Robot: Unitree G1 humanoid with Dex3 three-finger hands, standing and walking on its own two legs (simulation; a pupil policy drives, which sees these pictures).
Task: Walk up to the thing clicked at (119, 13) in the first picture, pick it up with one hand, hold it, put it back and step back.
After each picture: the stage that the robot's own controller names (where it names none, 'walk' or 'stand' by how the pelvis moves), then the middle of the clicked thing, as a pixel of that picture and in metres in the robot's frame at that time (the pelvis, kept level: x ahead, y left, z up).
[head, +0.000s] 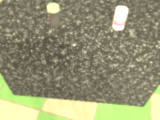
stand; (119, 18) +0.83 -0.18 +0.00
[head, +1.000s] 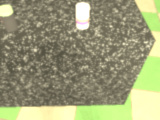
rise first; (82, 16) +0.76 +0.06 +0.03
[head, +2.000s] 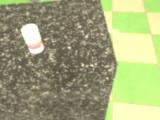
walk; (33, 39) +0.57 +0.27 +0.02
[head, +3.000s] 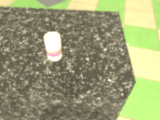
stand; (53, 46) +0.56 +0.16 +0.01
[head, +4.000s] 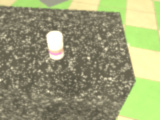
stand; (55, 45) +0.58 +0.15 +0.00
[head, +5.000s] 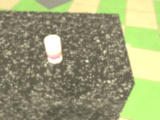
stand; (53, 49) +0.56 +0.16 +0.00
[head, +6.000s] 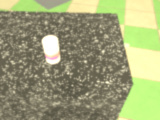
stand; (51, 50) +0.56 +0.17 +0.00
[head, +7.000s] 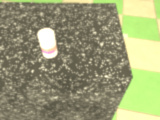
rise first; (48, 43) +0.56 +0.18 +0.00
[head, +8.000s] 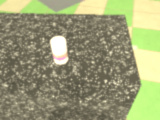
rise first; (59, 50) +0.56 +0.17 +0.00
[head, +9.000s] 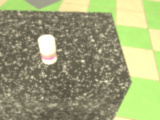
go down; (48, 50) +0.55 +0.16 +0.01
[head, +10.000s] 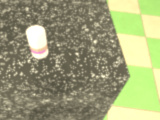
go down; (38, 42) +0.54 +0.16 +0.02
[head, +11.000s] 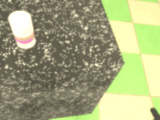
close in; (23, 30) +0.54 +0.17 +0.05
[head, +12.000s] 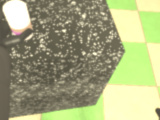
close; (19, 21) +0.55 +0.17 +0.07
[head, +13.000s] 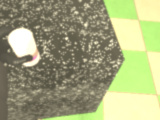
lift; (25, 48) +0.46 +0.16 +0.06
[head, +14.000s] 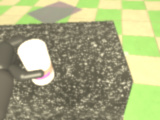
lift; (38, 63) +0.32 +0.14 +0.21
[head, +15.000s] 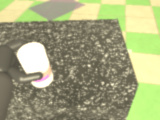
hold; (37, 66) +0.32 +0.15 +0.18
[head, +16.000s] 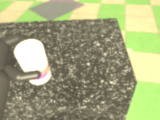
hold; (34, 63) +0.31 +0.15 +0.20
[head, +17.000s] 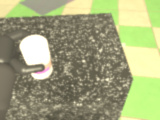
crouch; (38, 58) +0.35 +0.14 +0.18
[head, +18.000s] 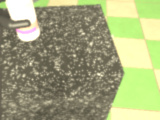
lower; (24, 18) +0.47 +0.16 +0.21
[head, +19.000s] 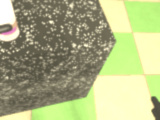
lower; (3, 19) +0.53 +0.16 +0.09
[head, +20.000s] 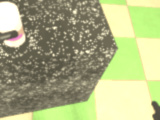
lower; (10, 25) +0.52 +0.16 +0.08
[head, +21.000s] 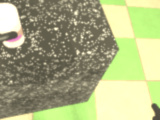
lower; (9, 26) +0.52 +0.16 +0.07
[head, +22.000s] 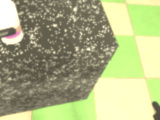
lower; (7, 23) +0.52 +0.16 +0.08
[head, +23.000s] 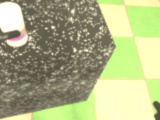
loosen; (12, 25) +0.52 +0.15 +0.07
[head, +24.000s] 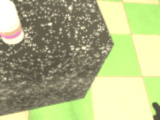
withdraw; (7, 23) +0.52 +0.15 +0.08
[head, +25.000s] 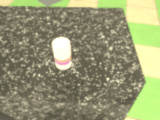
sink last; (62, 54) +0.49 +0.12 +0.04
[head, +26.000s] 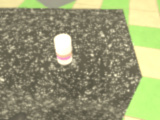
stand; (63, 49) +0.53 +0.13 +0.04
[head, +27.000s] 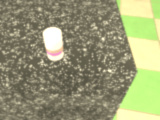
stand; (54, 44) +0.52 +0.14 +0.05
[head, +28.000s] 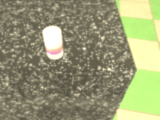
stand; (53, 43) +0.52 +0.14 +0.06
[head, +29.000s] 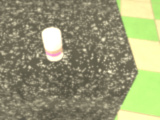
stand; (53, 45) +0.51 +0.14 +0.06
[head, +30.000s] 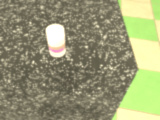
stand; (56, 41) +0.53 +0.13 +0.06
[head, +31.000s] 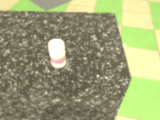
stand; (57, 53) +0.54 +0.14 +0.00
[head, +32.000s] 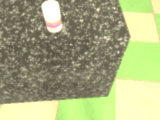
walk; (52, 17) +0.63 +0.15 +0.02
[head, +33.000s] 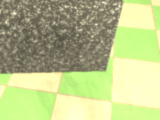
walk; out of the picture +0.92 +0.14 +0.02
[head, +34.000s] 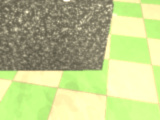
stand; out of the picture +1.12 +0.16 +0.02
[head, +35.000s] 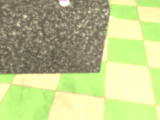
stand; out of the picture +1.12 +0.17 -0.01
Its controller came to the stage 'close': yes
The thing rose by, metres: 0.21
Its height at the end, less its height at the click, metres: +0.00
